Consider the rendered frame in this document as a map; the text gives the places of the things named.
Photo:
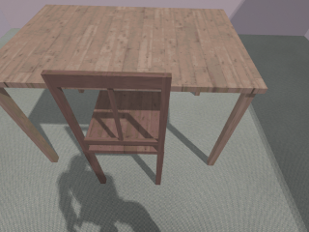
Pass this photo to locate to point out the chair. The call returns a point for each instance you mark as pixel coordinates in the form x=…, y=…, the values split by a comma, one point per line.
x=123, y=122

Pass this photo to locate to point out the table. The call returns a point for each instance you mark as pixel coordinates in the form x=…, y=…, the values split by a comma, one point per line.
x=199, y=47

